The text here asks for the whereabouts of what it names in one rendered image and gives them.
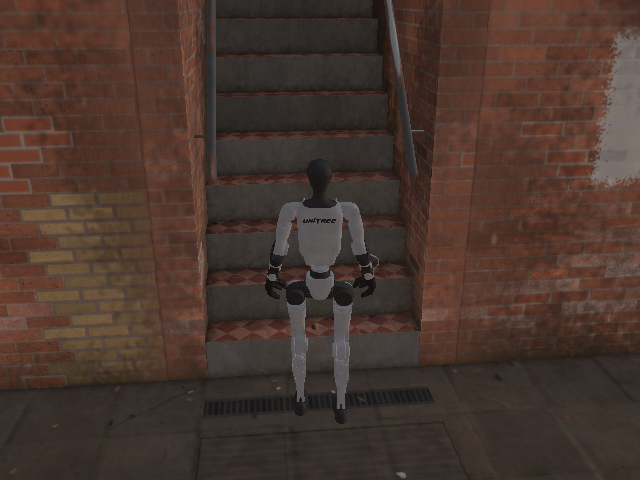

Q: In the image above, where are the stairs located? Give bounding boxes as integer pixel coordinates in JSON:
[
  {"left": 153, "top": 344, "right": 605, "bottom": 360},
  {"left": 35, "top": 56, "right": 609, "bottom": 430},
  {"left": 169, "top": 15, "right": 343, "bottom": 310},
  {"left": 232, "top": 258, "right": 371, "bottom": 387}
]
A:
[{"left": 205, "top": 0, "right": 421, "bottom": 378}]

